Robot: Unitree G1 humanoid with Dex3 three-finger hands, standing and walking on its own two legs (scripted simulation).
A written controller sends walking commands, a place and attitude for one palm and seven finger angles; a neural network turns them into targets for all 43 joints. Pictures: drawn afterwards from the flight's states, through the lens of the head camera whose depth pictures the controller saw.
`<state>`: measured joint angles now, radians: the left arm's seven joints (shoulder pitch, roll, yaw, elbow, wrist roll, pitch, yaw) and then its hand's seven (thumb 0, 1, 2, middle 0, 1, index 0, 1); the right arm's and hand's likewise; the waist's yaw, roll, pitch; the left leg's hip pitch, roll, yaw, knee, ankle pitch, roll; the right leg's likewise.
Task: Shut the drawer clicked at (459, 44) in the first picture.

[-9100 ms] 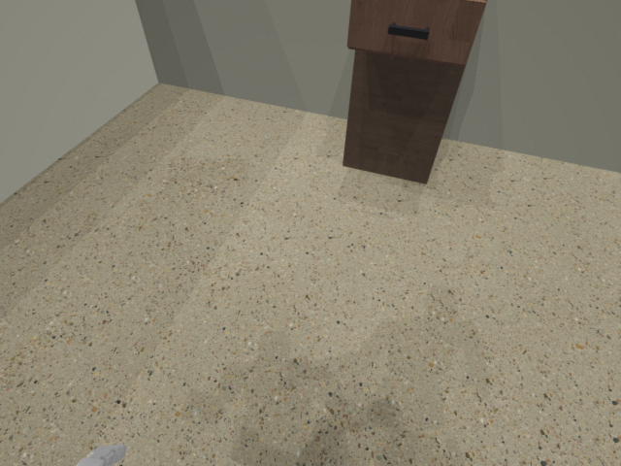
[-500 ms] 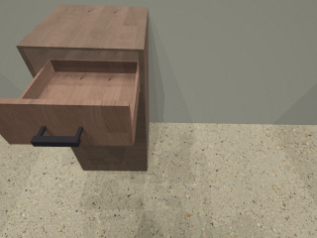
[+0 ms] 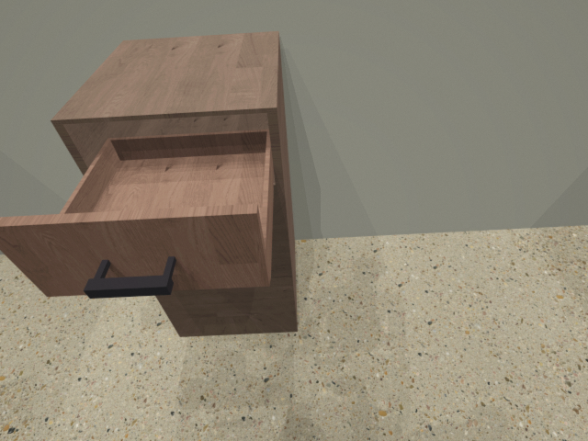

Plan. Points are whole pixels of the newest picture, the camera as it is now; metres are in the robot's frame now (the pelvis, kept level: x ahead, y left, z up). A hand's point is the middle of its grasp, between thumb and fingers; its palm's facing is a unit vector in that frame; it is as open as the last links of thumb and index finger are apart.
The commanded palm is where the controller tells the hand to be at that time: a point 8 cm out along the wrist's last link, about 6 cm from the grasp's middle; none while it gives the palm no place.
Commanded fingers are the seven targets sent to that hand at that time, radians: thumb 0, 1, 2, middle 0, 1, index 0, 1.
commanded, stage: look again from close up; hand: left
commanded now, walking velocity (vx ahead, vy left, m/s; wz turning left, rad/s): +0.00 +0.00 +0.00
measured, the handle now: (133, 275) +0.34 +0.27 +0.04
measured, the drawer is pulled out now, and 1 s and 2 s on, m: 0.29 0.29 0.29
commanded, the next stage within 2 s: shuffle to correct the standing spot in 0.04 s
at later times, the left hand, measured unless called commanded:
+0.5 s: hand out of the picture +0.01 +0.18 -0.19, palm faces +0.12 -0.98 -0.18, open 7.3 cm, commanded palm none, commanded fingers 0.00 0.90 0.90 -0.20 -0.30 -0.20 -0.30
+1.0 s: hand out of the picture +0.06 +0.19 -0.18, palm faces +0.07 -0.97 -0.23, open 7.3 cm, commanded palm none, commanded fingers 0.00 0.90 0.90 -0.20 -0.30 -0.20 -0.30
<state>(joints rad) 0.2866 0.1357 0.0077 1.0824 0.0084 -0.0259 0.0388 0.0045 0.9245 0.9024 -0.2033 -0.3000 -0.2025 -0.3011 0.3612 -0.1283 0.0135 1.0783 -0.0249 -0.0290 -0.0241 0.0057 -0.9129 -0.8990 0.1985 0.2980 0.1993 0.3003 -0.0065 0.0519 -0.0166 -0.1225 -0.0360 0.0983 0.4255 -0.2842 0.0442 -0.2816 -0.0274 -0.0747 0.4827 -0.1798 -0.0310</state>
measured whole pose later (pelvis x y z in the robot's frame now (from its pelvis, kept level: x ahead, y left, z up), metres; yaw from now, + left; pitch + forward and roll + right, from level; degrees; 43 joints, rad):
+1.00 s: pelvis +0.04 +0.01 +0.00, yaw +3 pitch -1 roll +0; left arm 0.24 0.16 0.00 1.08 0.01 -0.03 0.06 0.00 0.93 0.90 -0.20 -0.30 -0.20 -0.30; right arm 0.27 -0.15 0.01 1.10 -0.01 -0.01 -0.03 0.01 -0.92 -0.90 0.20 0.30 0.20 0.30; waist -0.01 0.02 0.06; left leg -0.11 -0.01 0.08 0.48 -0.35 0.03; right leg -0.22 -0.01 -0.08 0.51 -0.26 -0.02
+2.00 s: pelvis +0.03 -0.02 +0.00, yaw +2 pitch -1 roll +1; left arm 0.30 0.13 -0.02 1.14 0.01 -0.02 0.04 0.01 0.93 0.90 -0.20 -0.30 -0.20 -0.30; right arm 0.31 -0.11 0.02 1.15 -0.02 -0.02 -0.03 0.00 -0.91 -0.90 0.20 0.30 0.20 0.30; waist 0.00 0.01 0.04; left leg -0.09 0.02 0.09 0.41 -0.29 0.00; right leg -0.22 0.02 -0.07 0.45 -0.22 -0.06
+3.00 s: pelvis +0.04 +0.00 -0.01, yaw +2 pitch -1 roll +1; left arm 0.22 0.18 0.00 1.01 0.01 0.00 0.05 0.00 0.93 0.90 -0.21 -0.30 -0.21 -0.30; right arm 0.29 -0.15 -0.02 1.05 -0.02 -0.01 -0.04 0.01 -0.92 -0.90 0.20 0.30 0.20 0.30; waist -0.02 -0.01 0.05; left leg -0.12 -0.01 0.10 0.48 -0.35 0.03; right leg -0.27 0.00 -0.07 0.56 -0.27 -0.05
